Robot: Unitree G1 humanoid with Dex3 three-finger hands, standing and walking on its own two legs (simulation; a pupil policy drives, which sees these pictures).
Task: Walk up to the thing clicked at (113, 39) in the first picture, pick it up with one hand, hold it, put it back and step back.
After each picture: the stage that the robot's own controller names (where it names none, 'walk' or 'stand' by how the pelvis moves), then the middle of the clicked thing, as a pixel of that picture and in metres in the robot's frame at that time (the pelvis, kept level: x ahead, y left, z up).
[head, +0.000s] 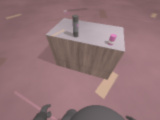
stand; (111, 39) +0.84 -0.22 -0.03
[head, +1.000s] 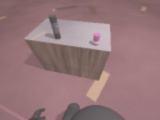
walk; (96, 39) +0.75 +0.01 +0.00
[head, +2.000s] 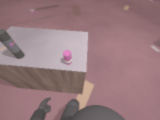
stand; (67, 57) +0.45 +0.22 -0.01
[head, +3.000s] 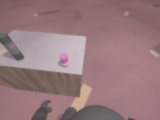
stand; (64, 60) +0.46 +0.23 -0.03
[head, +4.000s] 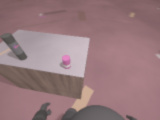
stand; (66, 62) +0.44 +0.22 -0.03
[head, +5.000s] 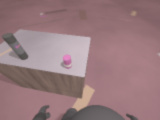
stand; (67, 61) +0.44 +0.21 -0.03
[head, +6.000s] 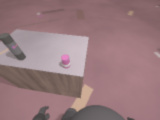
stand; (65, 61) +0.44 +0.22 -0.03
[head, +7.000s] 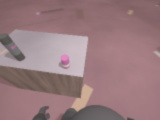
stand; (65, 62) +0.44 +0.22 -0.03
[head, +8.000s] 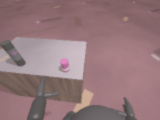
rise first; (65, 65) +0.43 +0.24 -0.03
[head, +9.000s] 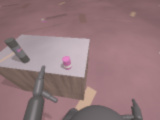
go down; (67, 63) +0.44 +0.24 -0.03
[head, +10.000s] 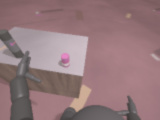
go down; (65, 60) +0.45 +0.22 -0.02
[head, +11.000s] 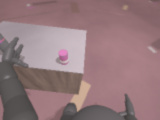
go down; (63, 57) +0.44 +0.22 +0.01
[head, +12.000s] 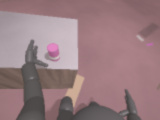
close in; (54, 53) +0.43 +0.23 +0.04
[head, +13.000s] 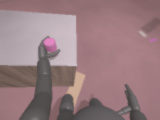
close; (51, 47) +0.46 +0.24 +0.06
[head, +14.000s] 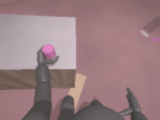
lift; (50, 54) +0.42 +0.24 +0.06
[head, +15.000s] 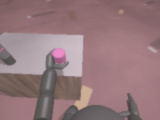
lift; (60, 58) +0.34 +0.19 +0.16
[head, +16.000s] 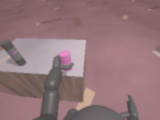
hold; (66, 61) +0.34 +0.17 +0.15
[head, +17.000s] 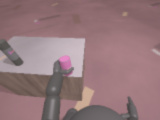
hold; (66, 65) +0.32 +0.17 +0.11
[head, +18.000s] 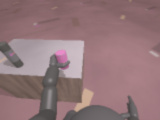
crouch; (62, 59) +0.35 +0.19 +0.14
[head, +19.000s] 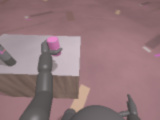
lower; (54, 46) +0.43 +0.24 +0.17
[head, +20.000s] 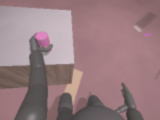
lower; (44, 42) +0.49 +0.26 +0.07
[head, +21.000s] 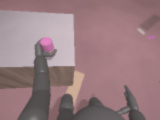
lower; (48, 47) +0.46 +0.25 +0.06
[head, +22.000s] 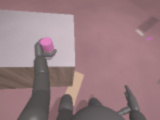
lower; (48, 47) +0.46 +0.25 +0.06
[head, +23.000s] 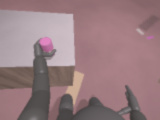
lower; (48, 47) +0.46 +0.25 +0.06
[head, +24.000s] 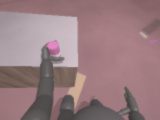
open; (54, 50) +0.44 +0.22 +0.05
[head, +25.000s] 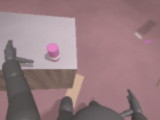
sink last; (54, 53) +0.43 +0.22 +0.05
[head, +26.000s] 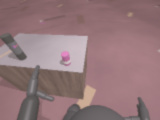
stand; (66, 58) +0.46 +0.24 +0.03
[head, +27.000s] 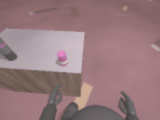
stand; (62, 58) +0.44 +0.23 +0.03
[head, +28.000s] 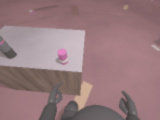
stand; (63, 57) +0.44 +0.23 +0.04
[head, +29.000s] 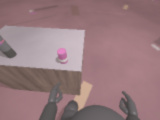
stand; (62, 56) +0.44 +0.24 +0.04
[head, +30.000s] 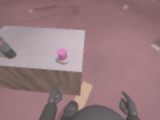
stand; (63, 57) +0.44 +0.23 +0.04
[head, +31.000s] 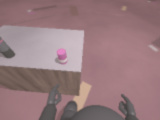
stand; (62, 56) +0.44 +0.23 +0.04
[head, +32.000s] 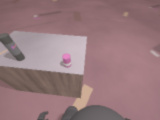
stand; (67, 60) +0.45 +0.22 -0.02
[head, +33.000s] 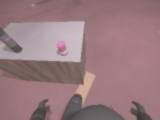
walk; (62, 48) +0.50 +0.27 +0.01
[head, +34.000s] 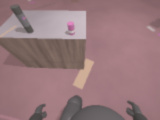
walk; (71, 28) +0.77 +0.25 +0.00
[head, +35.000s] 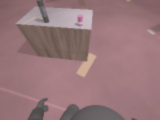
stand; (80, 20) +1.04 +0.21 +0.00
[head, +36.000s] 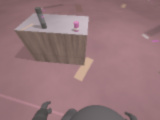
stand; (76, 26) +1.02 +0.24 -0.03
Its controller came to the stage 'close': yes
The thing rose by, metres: 0.23
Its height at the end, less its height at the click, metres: +0.00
